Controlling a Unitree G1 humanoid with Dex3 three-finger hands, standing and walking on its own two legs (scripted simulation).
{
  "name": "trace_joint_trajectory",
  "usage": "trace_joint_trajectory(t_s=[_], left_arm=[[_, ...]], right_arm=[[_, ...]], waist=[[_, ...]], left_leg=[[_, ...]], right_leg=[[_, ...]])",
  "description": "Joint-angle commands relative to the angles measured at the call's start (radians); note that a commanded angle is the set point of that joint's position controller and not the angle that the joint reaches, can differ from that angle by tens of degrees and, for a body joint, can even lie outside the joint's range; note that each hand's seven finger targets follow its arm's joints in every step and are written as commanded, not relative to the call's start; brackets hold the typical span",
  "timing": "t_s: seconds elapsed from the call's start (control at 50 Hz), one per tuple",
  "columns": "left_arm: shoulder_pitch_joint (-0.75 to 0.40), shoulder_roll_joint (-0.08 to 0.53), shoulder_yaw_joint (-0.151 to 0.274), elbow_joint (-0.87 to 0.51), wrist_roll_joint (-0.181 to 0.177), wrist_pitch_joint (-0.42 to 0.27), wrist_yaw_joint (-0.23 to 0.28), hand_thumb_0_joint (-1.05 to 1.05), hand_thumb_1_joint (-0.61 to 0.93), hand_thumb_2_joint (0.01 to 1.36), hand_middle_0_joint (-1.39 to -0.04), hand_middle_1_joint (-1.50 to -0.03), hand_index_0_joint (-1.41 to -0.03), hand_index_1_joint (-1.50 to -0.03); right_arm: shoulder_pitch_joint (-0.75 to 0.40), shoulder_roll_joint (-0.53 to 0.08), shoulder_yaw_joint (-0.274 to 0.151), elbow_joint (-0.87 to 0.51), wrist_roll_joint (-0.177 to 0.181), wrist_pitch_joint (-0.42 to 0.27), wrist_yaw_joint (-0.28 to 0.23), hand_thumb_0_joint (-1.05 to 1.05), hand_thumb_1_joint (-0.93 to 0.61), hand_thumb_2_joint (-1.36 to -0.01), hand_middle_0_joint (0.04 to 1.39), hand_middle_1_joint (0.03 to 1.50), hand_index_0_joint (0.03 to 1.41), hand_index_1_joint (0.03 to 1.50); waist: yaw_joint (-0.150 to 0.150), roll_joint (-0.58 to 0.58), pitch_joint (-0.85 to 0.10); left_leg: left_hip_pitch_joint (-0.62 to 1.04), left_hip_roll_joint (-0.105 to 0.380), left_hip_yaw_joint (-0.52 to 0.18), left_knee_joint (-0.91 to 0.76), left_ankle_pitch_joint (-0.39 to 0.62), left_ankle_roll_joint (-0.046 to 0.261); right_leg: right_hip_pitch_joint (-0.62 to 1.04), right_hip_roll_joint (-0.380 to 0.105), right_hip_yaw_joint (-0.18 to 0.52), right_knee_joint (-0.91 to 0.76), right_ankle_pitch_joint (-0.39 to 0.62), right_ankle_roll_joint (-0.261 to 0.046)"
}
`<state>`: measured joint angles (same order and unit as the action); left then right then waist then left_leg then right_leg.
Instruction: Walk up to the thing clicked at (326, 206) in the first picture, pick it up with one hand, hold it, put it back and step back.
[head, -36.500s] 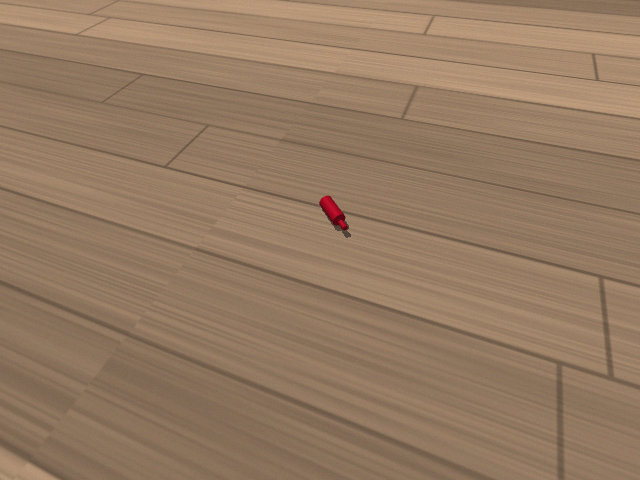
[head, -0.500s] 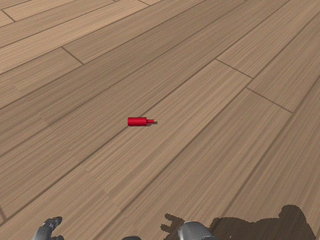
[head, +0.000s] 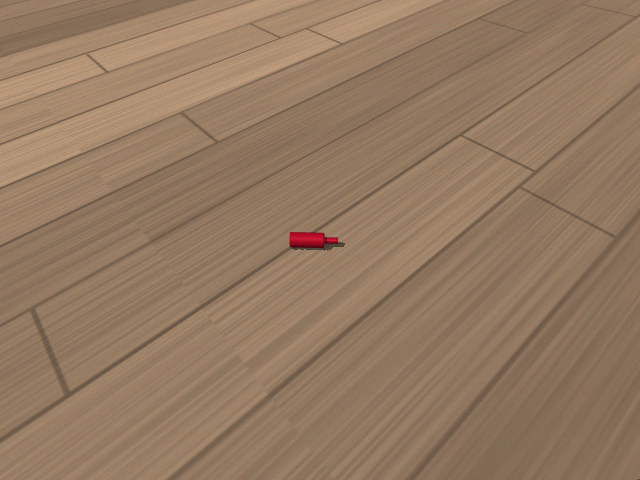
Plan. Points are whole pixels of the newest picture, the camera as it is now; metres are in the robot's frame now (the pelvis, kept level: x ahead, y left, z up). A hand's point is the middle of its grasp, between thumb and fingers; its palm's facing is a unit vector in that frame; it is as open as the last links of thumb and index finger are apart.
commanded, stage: step back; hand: left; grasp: from above
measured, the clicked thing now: (314, 240) +1.10 +0.11 -0.72
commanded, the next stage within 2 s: stand in 0.84 s
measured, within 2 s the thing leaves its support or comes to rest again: neither
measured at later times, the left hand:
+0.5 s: hand out of the picture +0.09 +0.28 -0.15, palm faces +0.01 -0.94 -0.35, open 7.4 cm
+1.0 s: hand (156, 470) +0.17 +0.26 -0.12, palm faces -0.06 -0.94 -0.35, open 7.4 cm
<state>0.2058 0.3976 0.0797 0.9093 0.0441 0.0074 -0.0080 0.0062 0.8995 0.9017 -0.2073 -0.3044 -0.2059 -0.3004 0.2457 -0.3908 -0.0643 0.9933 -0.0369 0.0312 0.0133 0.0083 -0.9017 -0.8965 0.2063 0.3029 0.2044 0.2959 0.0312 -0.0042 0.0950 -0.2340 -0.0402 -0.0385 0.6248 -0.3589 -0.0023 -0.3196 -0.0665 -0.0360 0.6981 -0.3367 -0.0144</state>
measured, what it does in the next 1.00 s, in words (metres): stands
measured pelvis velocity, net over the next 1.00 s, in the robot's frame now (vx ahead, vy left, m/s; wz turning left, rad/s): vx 0.05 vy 0.01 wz -0.05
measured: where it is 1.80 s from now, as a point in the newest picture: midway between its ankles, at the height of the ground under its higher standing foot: outside the picture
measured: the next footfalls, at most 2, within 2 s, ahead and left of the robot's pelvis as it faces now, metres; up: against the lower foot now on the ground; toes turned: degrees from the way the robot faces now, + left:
none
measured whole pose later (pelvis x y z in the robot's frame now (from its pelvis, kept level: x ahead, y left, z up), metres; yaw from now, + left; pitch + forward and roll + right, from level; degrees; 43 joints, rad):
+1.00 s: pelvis +0.05 +0.01 +0.02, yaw -3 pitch -3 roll +0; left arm 0.06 0.35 0.00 1.10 0.00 -0.02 0.00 0.00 0.90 0.90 -0.20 -0.30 -0.20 -0.30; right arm 0.03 -0.33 -0.02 1.11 -0.01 -0.01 0.01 0.01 -0.90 -0.90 0.21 0.30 0.21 0.30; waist -0.01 0.00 0.07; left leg -0.13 0.01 0.03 0.37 -0.19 0.00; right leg -0.10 -0.02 0.03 0.37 -0.23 0.02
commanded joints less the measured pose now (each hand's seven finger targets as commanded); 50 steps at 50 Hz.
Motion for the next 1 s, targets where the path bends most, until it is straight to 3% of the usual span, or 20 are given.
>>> trace_joint_trajectory(t_s=[0.0,0.04,0.06,0.12,0.18,0.2,0.22,0.24,0.26,0.32,0.4,0.42,0.44,0.46,0.48,0.54,0.62,0.8,0.92,0.98], left_arm=[[-0.143,0.226,0.046,-0.075,-0.017,-0.018,0.013,0.0,0.9,0.9,-0.2,-0.3,-0.2,-0.3],[-0.068,0.185,0.032,-0.044,-0.031,-0.029,0.0,0.0,0.9,0.9,-0.2,-0.3,-0.2,-0.3],[-0.051,0.182,0.028,-0.03,-0.029,-0.033,-0.003,0.0,0.9,0.9,-0.2,-0.3,-0.2,-0.3],[-0.028,0.177,0.032,-0.003,-0.023,-0.044,-0.009,0.0,0.9,0.9,-0.2,-0.3,-0.2,-0.3],[0.041,0.167,0.038,0.041,-0.012,-0.056,0.009,0.0,0.9,0.9,-0.2,-0.3,-0.2,-0.3],[0.059,0.214,0.051,0.041,-0.003,-0.064,0.017,0.0,0.9,0.9,-0.2,-0.3,-0.2,-0.3],[0.079,0.295,0.066,0.045,-0.001,-0.069,0.019,0.0,0.9,0.9,-0.2,-0.3,-0.2,-0.3],[0.023,0.319,0.072,0.014,0.0,-0.074,0.017,0.0,0.9,0.9,-0.2,-0.3,-0.2,-0.3],[0.0,0.288,0.065,-0.002,-0.008,-0.077,0.017,0.0,0.9,0.9,-0.2,-0.3,-0.2,-0.3],[-0.053,0.253,0.05,0.0,-0.009,-0.079,0.019,0.0,0.9,0.9,-0.2,-0.3,-0.2,-0.3],[-0.11,0.21,0.017,-0.014,-0.021,-0.057,0.012,0.0,0.9,0.9,-0.2,-0.3,-0.2,-0.3],[-0.105,0.173,0.0,-0.017,-0.026,-0.053,0.012,0.0,0.9,0.9,-0.2,-0.3,-0.2,-0.3],[-0.093,0.127,-0.014,-0.016,-0.043,-0.046,0.01,0.0,0.9,0.9,-0.2,-0.3,-0.2,-0.3],[-0.073,0.159,-0.003,0.009,-0.052,-0.038,0.016,0.0,0.9,0.9,-0.2,-0.3,-0.2,-0.3],[-0.06,0.172,-0.002,0.031,-0.043,-0.037,0.017,0.0,0.9,0.9,-0.2,-0.3,-0.2,-0.3],[-0.039,0.168,-0.006,0.068,-0.042,-0.054,0.019,0.0,0.9,0.9,-0.2,-0.3,-0.2,-0.3],[-0.088,0.187,-0.009,0.08,-0.044,-0.056,0.023,0.0,0.9,0.9,-0.2,-0.3,-0.2,-0.3],[-0.132,0.182,-0.016,0.108,-0.034,-0.052,0.026,0.0,0.9,0.9,-0.2,-0.3,-0.2,-0.3],[-0.167,0.168,-0.037,0.135,-0.041,-0.051,0.025,0.0,0.9,0.9,-0.2,-0.3,-0.2,-0.3],[-0.178,0.164,-0.038,0.145,-0.04,-0.048,0.023,0.0,0.9,0.9,-0.2,-0.3,-0.2,-0.3]], right_arm=[[-0.014,-0.33,-0.075,-0.082,-0.009,-0.061,-0.011,0.0,-0.9,-0.9,0.2,0.3,0.2,0.3],[-0.114,-0.231,-0.039,-0.096,-0.009,-0.082,-0.016,0.0,-0.9,-0.9,0.2,0.3,0.2,0.3],[-0.112,-0.23,-0.04,-0.096,-0.009,-0.083,-0.018,0.0,-0.9,-0.9,0.2,0.3,0.2,0.3],[-0.099,-0.239,-0.048,-0.086,-0.011,-0.069,-0.008,0.0,-0.9,-0.9,0.2,0.3,0.2,0.3],[-0.109,-0.185,-0.031,-0.093,0.006,-0.045,-0.007,0.0,-0.9,-0.9,0.2,0.3,0.2,0.3],[-0.099,-0.144,-0.02,-0.106,0.011,-0.045,-0.007,0.0,-0.9,-0.9,0.2,0.3,0.2,0.3],[-0.116,-0.125,-0.017,-0.111,0.01,-0.043,-0.012,0.0,-0.9,-0.9,0.2,0.3,0.2,0.3],[-0.103,-0.176,-0.033,-0.097,0.002,-0.044,-0.018,0.0,-0.9,-0.9,0.2,0.3,0.2,0.3],[-0.076,-0.193,-0.037,-0.088,0.009,-0.05,-0.015,0.0,-0.9,-0.9,0.2,0.3,0.2,0.3],[-0.046,-0.165,-0.032,-0.062,0.009,-0.057,-0.009,0.0,-0.9,-0.9,0.2,0.3,0.2,0.3],[-0.01,-0.136,-0.038,-0.025,0.002,-0.065,-0.011,0.0,-0.9,-0.9,0.2,0.3,0.2,0.3],[-0.019,-0.15,-0.04,-0.026,-0.001,-0.069,-0.018,0.0,-0.9,-0.9,0.2,0.3,0.2,0.3],[-0.058,-0.199,-0.041,-0.038,-0.006,-0.077,-0.025,0.0,-0.9,-0.9,0.2,0.3,0.2,0.3],[-0.124,-0.251,-0.04,-0.051,0.005,-0.077,-0.022,0.0,-0.9,-0.9,0.2,0.3,0.2,0.3],[-0.163,-0.242,-0.039,-0.053,0.006,-0.077,-0.019,0.0,-0.9,-0.9,0.2,0.3,0.2,0.3],[-0.194,-0.193,-0.017,-0.039,0.013,-0.078,-0.021,0.0,-0.9,-0.9,0.2,0.3,0.2,0.3],[-0.192,-0.172,-0.013,-0.01,0.023,-0.071,-0.028,0.0,-0.9,-0.9,0.2,0.3,0.2,0.3],[-0.262,-0.15,-0.01,0.027,0.022,-0.063,-0.024,0.0,-0.9,-0.9,0.2,0.3,0.2,0.3],[-0.24,-0.15,0.003,0.061,0.033,-0.068,-0.018,0.0,-0.9,-0.9,0.2,0.3,0.2,0.3],[-0.255,-0.151,0.006,0.069,0.031,-0.065,-0.016,0.0,-0.9,-0.9,0.2,0.3,0.2,0.3]], waist=[[-0.081,0.15,0.027],[-0.009,0.055,0.016],[-0.014,0.09,-0.007],[-0.037,0.167,-0.033],[0.014,0.107,-0.05],[0.023,-0.012,-0.059],[0.042,-0.163,-0.048],[0.028,-0.106,0.001],[0.01,-0.041,0.013],[-0.015,-0.109,-0.012],[-0.059,-0.116,-0.083],[-0.063,-0.06,-0.098],[-0.042,0.079,-0.114],[-0.014,0.122,-0.093],[-0.005,0.105,-0.08],[0.007,0.13,-0.127],[-0.021,0.073,-0.174],[-0.021,-0.008,-0.169],[-0.04,-0.012,-0.188],[-0.034,0.001,-0.145]], left_leg=[[-0.091,0.377,-0.591,-0.472,-0.594,0.236],[-0.004,0.284,-0.384,-0.388,-0.277,0.19],[0.002,0.266,-0.318,-0.366,-0.222,0.172],[-0.06,0.227,-0.221,-0.327,-0.191,0.157],[-0.184,0.165,-0.127,-0.157,-0.165,0.09],[-0.307,0.1,-0.083,-0.018,-0.167,0.054],[-0.373,-0.001,-0.019,0.178,-0.219,0.029],[-0.309,0.042,-0.067,0.272,-0.229,0.012],[-0.29,0.059,-0.093,0.285,-0.189,0.013],[-0.188,0.092,-0.046,0.184,-0.114,0.009],[0.104,0.037,0.053,-0.147,0.092,0.007],[0.151,0.083,-0.016,-0.211,0.175,0.016],[0.098,0.245,-0.244,-0.302,0.151,0.066],[-0.028,0.332,-0.314,-0.324,0.051,0.15],[-0.065,0.332,-0.297,-0.313,0.052,0.17],[0.009,0.226,-0.12,-0.211,0.386,0.076],[0.075,0.169,-0.04,-0.181,0.462,0.037],[0.121,0.171,-0.006,-0.225,0.357,0.035],[0.199,0.18,-0.024,-0.281,0.529,0.025],[0.165,0.172,-0.026,-0.319,0.414,0.018]], right_leg=[[-0.215,0.039,0.096,0.181,-0.242,0.0],[-0.171,0.017,0.127,0.169,-0.11,-0.002],[-0.141,0.019,0.094,0.126,-0.102,-0.003],[0.035,0.059,0.024,-0.063,-0.103,0.008],[0.276,0.091,0.031,-0.279,0.027,-0.011],[0.341,-0.012,0.236,-0.336,-0.098,-0.056],[0.285,-0.212,0.537,-0.479,-0.36,-0.144],[0.147,-0.327,0.622,-0.492,-0.382,-0.23],[0.136,-0.305,0.57,-0.46,-0.265,-0.242],[0.07,-0.215,0.358,-0.402,-0.047,-0.176],[-0.039,-0.109,0.175,-0.228,0.184,-0.101],[-0.059,-0.076,0.14,-0.167,0.236,-0.066],[-0.061,0.009,0.091,-0.084,0.16,-0.011],[0.015,0.058,0.049,-0.053,-0.08,-0.001],[0.079,0.042,0.062,-0.053,-0.103,-0.004],[0.163,0.009,0.109,-0.211,0.197,-0.014],[0.194,-0.027,0.135,-0.218,0.405,-0.018],[0.195,-0.042,0.152,-0.3,0.403,-0.013],[0.244,-0.062,0.131,-0.346,0.504,0.002],[0.235,-0.058,0.134,-0.386,0.383,0.007]])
